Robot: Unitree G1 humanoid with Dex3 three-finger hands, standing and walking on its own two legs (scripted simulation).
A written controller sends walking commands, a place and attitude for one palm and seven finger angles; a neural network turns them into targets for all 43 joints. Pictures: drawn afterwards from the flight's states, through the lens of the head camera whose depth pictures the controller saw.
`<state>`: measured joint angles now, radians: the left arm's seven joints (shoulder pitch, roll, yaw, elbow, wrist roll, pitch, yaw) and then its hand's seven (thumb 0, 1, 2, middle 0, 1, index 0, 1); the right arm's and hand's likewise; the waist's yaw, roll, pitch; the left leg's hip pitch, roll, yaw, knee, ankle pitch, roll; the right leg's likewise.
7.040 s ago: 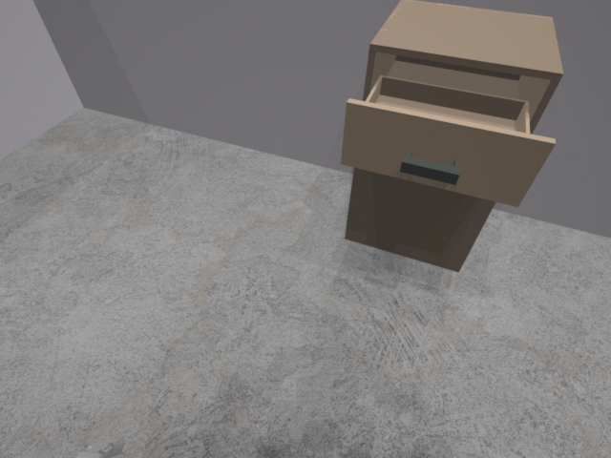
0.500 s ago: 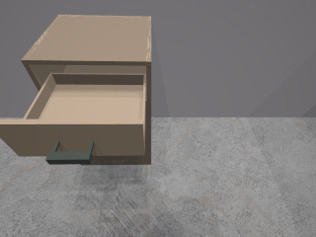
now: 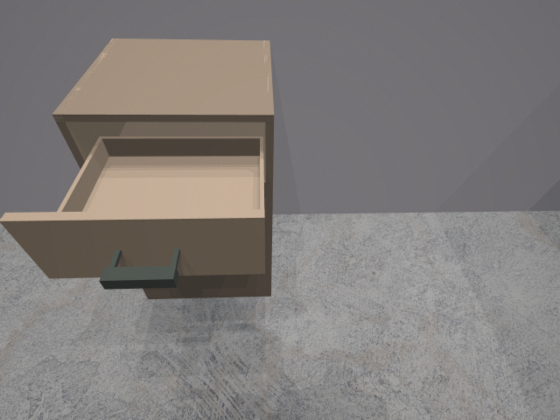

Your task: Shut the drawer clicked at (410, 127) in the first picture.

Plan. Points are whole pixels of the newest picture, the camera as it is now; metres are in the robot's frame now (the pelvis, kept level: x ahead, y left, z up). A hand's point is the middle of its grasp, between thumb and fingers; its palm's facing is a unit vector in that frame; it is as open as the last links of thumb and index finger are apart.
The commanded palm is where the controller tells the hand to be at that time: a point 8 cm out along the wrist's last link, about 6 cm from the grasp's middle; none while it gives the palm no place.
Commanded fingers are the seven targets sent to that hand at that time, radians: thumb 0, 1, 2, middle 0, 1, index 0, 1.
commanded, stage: come to a stop and stand still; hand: left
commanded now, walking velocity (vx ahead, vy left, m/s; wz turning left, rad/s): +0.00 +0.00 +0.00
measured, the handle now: (143, 266) +0.38 +0.28 -0.05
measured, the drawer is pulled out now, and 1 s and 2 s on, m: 0.30 0.30 0.30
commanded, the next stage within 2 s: look again from close up in 0.42 s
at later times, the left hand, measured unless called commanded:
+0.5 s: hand out of the picture +0.00 +0.17 -0.18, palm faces +0.06 -0.98 -0.16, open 7.4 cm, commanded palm none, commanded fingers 0.00 0.90 0.90 -0.20 -0.30 -0.20 -0.30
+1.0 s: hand out of the picture +0.05 +0.21 -0.17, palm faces +0.03 -0.97 -0.22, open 7.3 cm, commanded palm none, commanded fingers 0.00 0.90 0.90 -0.20 -0.30 -0.20 -0.30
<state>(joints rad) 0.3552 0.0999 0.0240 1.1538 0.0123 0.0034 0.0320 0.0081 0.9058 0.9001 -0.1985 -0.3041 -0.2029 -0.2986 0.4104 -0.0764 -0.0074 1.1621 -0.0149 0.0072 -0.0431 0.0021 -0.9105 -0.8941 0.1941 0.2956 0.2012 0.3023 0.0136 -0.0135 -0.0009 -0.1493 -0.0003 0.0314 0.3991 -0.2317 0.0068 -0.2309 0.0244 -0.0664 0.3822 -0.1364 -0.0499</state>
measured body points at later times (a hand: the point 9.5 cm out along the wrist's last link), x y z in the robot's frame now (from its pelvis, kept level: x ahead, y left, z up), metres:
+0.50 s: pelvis +0.02 +0.02 +0.00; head +0.02 +0.02 +0.45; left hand +0.00 +0.22 -0.16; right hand +0.00 -0.19 -0.16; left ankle -0.01 +0.11 -0.74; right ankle +0.05 -0.08 -0.74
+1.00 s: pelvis +0.03 +0.03 +0.00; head +0.04 +0.02 +0.44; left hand +0.05 +0.26 -0.16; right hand +0.03 -0.18 -0.17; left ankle -0.01 +0.11 -0.74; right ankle +0.05 -0.08 -0.74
